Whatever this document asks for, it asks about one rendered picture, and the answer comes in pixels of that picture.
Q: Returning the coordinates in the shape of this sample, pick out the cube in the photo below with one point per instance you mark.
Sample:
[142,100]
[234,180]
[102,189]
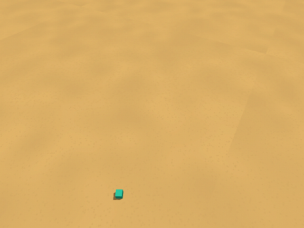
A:
[119,194]

